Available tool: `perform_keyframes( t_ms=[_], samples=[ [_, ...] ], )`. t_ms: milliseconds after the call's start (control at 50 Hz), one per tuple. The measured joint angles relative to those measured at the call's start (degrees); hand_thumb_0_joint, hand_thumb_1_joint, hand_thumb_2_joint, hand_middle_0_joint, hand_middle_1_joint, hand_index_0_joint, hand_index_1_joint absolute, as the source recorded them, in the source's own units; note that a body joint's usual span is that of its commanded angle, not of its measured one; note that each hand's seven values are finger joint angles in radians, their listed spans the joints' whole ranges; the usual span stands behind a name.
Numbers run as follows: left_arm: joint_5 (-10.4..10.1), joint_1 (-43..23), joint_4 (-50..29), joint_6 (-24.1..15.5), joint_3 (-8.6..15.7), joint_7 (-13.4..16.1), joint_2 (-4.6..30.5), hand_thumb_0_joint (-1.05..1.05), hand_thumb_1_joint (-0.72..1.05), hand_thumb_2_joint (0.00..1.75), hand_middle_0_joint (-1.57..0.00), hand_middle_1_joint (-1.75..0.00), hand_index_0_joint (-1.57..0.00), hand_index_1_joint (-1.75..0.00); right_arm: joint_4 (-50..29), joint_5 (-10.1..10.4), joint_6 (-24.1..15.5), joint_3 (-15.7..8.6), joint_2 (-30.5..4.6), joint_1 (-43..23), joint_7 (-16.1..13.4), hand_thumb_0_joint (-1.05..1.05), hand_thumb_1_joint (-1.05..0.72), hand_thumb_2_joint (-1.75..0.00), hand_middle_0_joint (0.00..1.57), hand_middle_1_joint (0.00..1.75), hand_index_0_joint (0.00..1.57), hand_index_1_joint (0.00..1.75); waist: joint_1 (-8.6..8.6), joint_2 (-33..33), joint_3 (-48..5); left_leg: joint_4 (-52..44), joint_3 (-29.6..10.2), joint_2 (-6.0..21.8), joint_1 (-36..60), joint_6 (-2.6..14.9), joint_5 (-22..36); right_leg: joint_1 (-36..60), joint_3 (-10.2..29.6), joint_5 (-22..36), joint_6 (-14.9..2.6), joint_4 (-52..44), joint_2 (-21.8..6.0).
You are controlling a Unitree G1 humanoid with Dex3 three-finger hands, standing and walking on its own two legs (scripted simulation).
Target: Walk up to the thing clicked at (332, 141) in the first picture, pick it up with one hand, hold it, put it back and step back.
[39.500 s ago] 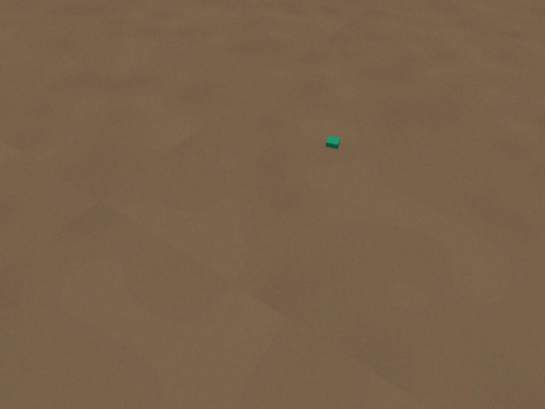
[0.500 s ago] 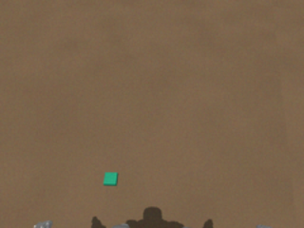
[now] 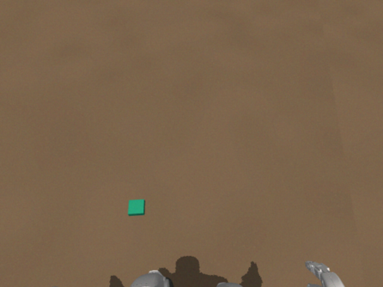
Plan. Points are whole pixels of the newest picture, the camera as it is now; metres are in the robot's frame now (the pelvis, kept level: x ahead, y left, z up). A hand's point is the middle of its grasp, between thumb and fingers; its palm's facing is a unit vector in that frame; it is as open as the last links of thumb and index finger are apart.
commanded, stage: step back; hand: left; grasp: from above
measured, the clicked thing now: (136, 207) +0.53 +0.27 -0.74
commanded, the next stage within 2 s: none
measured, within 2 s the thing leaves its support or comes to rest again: neither
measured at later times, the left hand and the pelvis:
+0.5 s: hand out of the picture -0.03 +0.27 -0.14, palm faces +0.08 -0.93 -0.35, open 7.4 cm; pelvis -0.14 +0.01 +0.01, yaw +6 degrees
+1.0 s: hand out of the picture -0.25 +0.23 -0.12, palm faces +0.01 -0.91 -0.42, open 7.4 cm; pelvis -0.31 -0.04 +0.01, yaw +0 degrees
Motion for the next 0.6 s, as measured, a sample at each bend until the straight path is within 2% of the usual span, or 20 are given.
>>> perform_keyframes(
  t_ms=[60,100,120,160,220,280,340,380,420,440,460,500,540,600],
  samples=[
    [0.54,0.93,0.12,-0.63,0.09,-0.40,-1.45,0.00,0.90,0.90,-0.20,-0.30,-0.20,-0.30,1.04,0.57,0.84,-0.36,-1.39,-0.35,0.18,0.00,-0.91,-0.90,0.21,0.30,0.21,0.30,-0.60,3.92,-0.13,2.09,-2.53,1.81,-1.41,-1.10,-0.57,1.39,-2.35,3.99,-0.47,-3.38,1.92],
    [0.88,2.31,-0.74,-0.68,-0.15,-0.81,-1.31,0.00,0.90,0.90,-0.20,-0.30,-0.20,-0.30,1.88,0.76,1.45,-0.59,-1.15,0.39,0.05,0.00,-0.91,-0.90,0.21,0.30,0.21,0.30,0.15,2.81,-1.57,9.02,-5.72,-1.58,-3.66,-2.27,-9.94,0.31,-1.91,4.50,-1.12,-3.09,0.83],
    [0.96,2.75,-1.10,-0.62,-0.09,-0.78,-1.20,0.00,0.90,0.90,-0.20,-0.30,-0.20,-0.30,2.22,0.77,1.58,-0.60,-1.04,0.74,0.08,0.00,-0.91,-0.90,0.21,0.30,0.21,0.30,0.92,1.71,-1.92,13.97,-7.12,-3.55,-4.48,-2.64,-12.58,-0.03,-1.07,5.06,-1.31,-3.35,0.04],
    [0.89,3.16,-1.62,-0.50,0.01,-0.42,-1.46,0.00,0.90,0.90,-0.21,-0.30,-0.21,-0.30,2.54,1.15,1.43,-0.53,-1.48,1.61,0.27,0.00,-0.91,-0.90,0.21,0.30,0.21,0.30,1.51,0.78,-2.55,21.66,-10.33,-6.43,-5.19,-2.98,-13.50,-0.26,-0.38,7.12,-1.22,-5.50,-0.98],
    [0.87,2.55,-2.76,-0.31,0.04,-0.13,-1.91,0.00,0.90,0.90,-0.21,-0.30,-0.21,-0.30,2.35,1.43,0.84,-0.47,-2.70,3.37,-0.10,0.00,-0.91,-0.90,0.21,0.30,0.21,0.30,1.02,1.13,-3.59,27.09,-13.78,-7.79,-4.71,-3.56,-12.63,-1.59,-1.27,10.12,-0.72,-8.46,-1.53],
    [1.09,1.01,-5.05,-0.59,-0.21,0.15,-2.12,0.00,0.90,0.90,-0.21,-0.30,-0.21,-0.30,2.34,1.47,0.65,-0.48,-3.82,4.74,-0.56,0.00,-0.91,-0.90,0.21,0.30,0.21,0.30,0.69,1.65,-3.21,23.45,-13.64,-6.43,-1.25,-4.28,-13.85,-3.40,-2.48,11.92,-0.45,-9.06,-1.82],
    [1.05,-0.98,-7.29,-0.83,-0.54,0.38,-1.94,0.00,0.90,0.90,-0.21,-0.30,-0.21,-0.30,2.47,1.14,0.61,-0.55,-4.03,5.40,-0.77,0.00,-0.91,-0.90,0.21,0.30,0.20,0.30,0.07,1.59,-2.10,13.33,-11.28,-3.88,3.11,-4.40,-15.05,-5.47,-4.20,12.84,0.04,-7.84,-2.53],
    [0.72,-2.06,-8.47,-0.60,-0.79,0.31,-1.29,0.00,0.90,0.90,-0.21,-0.30,-0.21,-0.30,2.41,0.81,0.27,-0.55,-3.62,5.58,-0.63,0.00,-0.91,-0.90,0.21,0.30,0.20,0.30,-0.32,0.92,-1.45,3.48,-9.57,-2.36,6.65,-3.81,-11.37,-7.32,-5.09,12.84,0.59,-5.63,-3.13],
    [0.24,-3.25,-8.59,0.06,-0.64,0.22,0.05,0.00,0.90,0.90,-0.21,-0.30,-0.21,-0.30,2.83,0.20,-0.16,-0.70,-1.86,4.85,-0.50,0.00,-0.91,-0.90,0.20,0.30,0.20,0.30,0.08,-2.48,0.22,-0.81,-7.69,-3.77,8.55,-2.55,-7.20,-8.68,-3.74,12.70,1.00,-2.88,-4.91],
    [-0.01,-3.31,-8.20,0.49,-0.43,0.28,0.37,0.00,0.90,0.90,-0.21,-0.30,-0.21,-0.30,2.72,-0.25,-0.22,-0.49,-1.01,4.75,-0.22,0.00,-0.91,-0.90,0.20,0.30,0.20,0.30,0.62,-3.72,0.51,-0.72,-6.77,-4.11,8.55,-2.10,-6.82,-9.40,-1.98,9.58,0.56,-1.12,-4.40],
    [-0.08,-2.97,-7.63,0.90,-0.26,0.44,0.27,0.00,0.90,0.90,-0.21,-0.30,-0.20,-0.30,2.41,-0.53,-0.23,-0.15,-0.60,4.90,0.21,0.00,-0.91,-0.90,0.21,0.30,0.20,0.30,0.44,-3.59,0.12,-0.29,-6.79,-3.53,8.01,-1.76,-6.62,-10.40,-0.18,3.60,0.37,2.49,-2.33],
    [0.01,-2.38,-6.21,1.55,-0.19,0.61,-0.10,0.00,0.90,0.90,-0.20,-0.30,-0.20,-0.30,1.94,-0.83,-0.48,0.28,-0.17,5.42,0.54,0.00,-0.91,-0.90,0.21,0.30,0.21,0.30,-1.09,-1.97,-0.91,-0.54,-8.57,-1.82,6.95,-1.37,-5.44,-12.14,2.21,-3.70,0.14,13.09,2.20],
    [-0.44,-1.49,-5.67,1.70,0.05,0.50,0.02,0.00,0.90,0.90,-0.20,-0.30,-0.20,-0.30,1.83,-1.13,-0.38,0.65,0.33,5.52,0.39,0.00,-0.91,-0.90,0.21,0.30,0.21,0.30,-1.03,-1.66,-2.06,-2.94,-8.88,-0.74,6.46,-1.49,-3.15,-13.32,4.65,-4.06,-0.33,22.37,5.09],
    [-0.59,0.37,-5.71,1.20,0.56,0.25,0.55,0.00,0.90,0.90,-0.20,-0.30,-0.20,-0.30,1.11,-0.87,-0.41,0.63,0.53,4.48,0.14,0.00,-0.90,-0.90,0.21,0.30,0.21,0.30,0.18,-1.83,-2.92,-5.43,-7.85,0.32,5.10,-1.67,-0.30,-12.56,6.36,-2.54,0.30,28.61,6.05]
  ],
)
